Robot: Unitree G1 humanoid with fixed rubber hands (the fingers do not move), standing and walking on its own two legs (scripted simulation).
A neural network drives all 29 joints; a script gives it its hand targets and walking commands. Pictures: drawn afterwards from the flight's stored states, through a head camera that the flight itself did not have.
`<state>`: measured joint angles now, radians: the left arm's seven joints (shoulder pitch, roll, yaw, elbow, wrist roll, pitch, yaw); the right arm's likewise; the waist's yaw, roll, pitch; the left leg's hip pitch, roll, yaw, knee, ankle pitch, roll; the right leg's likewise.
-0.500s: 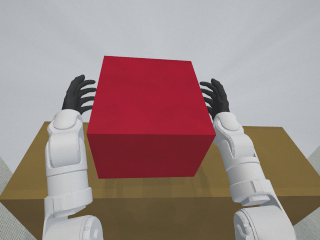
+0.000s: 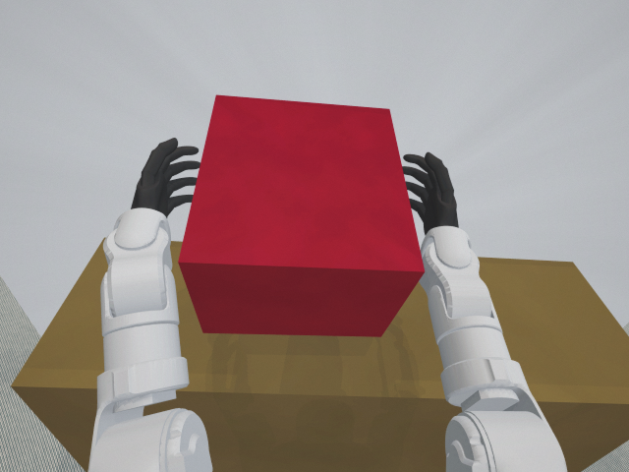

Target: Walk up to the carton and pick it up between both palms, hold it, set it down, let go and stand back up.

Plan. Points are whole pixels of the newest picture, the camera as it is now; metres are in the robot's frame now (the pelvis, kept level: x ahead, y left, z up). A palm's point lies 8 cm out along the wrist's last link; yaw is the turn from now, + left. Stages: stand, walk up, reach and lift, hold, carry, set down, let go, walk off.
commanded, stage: set down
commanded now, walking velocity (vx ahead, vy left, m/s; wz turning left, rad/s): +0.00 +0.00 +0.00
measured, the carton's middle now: (299, 217) +0.42 +0.01 +0.15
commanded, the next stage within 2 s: none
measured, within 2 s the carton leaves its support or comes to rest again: neither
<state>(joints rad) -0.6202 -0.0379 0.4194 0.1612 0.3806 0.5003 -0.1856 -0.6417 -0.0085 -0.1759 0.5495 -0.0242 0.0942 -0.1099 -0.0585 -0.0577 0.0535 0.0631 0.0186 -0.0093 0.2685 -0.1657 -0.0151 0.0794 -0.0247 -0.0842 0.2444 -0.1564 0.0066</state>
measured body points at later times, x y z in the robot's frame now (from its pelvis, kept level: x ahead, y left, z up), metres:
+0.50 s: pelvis +0.01 +0.00 +0.00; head -0.01 +0.03 +0.45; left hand +0.39 +0.16 +0.15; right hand +0.38 -0.18 +0.15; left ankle +0.00 +0.13 -0.75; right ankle +0.00 -0.12 -0.75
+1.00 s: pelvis +0.02 +0.00 +0.00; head +0.03 +0.02 +0.45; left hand +0.42 +0.14 +0.10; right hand +0.40 -0.20 +0.12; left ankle +0.00 +0.13 -0.75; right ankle +0.00 -0.12 -0.75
